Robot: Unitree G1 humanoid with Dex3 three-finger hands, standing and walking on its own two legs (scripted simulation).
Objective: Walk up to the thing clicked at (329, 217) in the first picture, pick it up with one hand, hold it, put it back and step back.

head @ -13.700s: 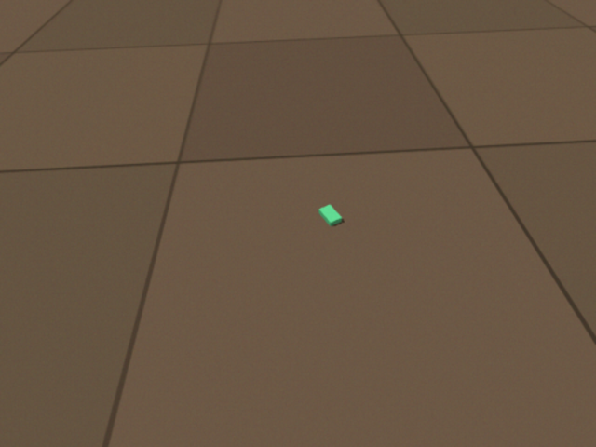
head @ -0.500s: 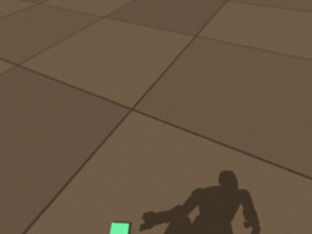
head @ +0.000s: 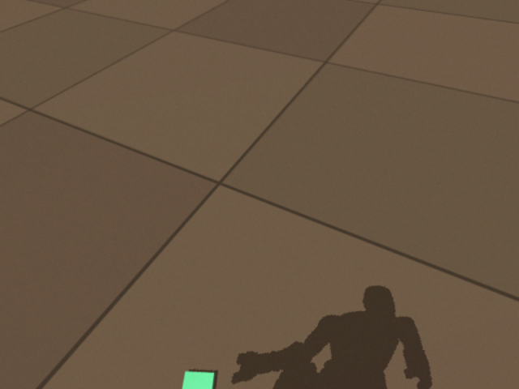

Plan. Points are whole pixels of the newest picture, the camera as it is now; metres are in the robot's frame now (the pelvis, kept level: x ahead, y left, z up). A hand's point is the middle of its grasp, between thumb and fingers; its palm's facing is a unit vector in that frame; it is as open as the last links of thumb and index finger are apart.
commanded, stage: stand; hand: left
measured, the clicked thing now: (198, 382) +0.33 +0.26 -0.77
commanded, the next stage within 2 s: walk up in 0.38 s
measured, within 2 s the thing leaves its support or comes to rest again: neither
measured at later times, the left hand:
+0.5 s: hand out of the picture +0.07 +0.26 -0.16, palm faces +0.01 -0.93 -0.36, open 7.4 cm
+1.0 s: hand out of the picture -0.01 +0.28 -0.18, palm faces -0.04 -0.95 -0.32, open 7.4 cm
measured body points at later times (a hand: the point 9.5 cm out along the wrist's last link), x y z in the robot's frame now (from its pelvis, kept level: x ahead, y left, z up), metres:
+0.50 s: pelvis -0.02 +0.00 +0.00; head +0.01 +0.00 +0.44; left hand +0.07 +0.31 -0.13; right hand +0.07 -0.31 -0.14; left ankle -0.02 +0.14 -0.75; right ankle -0.01 -0.12 -0.75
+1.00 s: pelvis -0.09 +0.02 -0.01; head -0.04 +0.05 +0.43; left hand -0.01 +0.33 -0.16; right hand -0.04 -0.29 -0.12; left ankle -0.07 +0.14 -0.75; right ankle -0.14 -0.12 -0.72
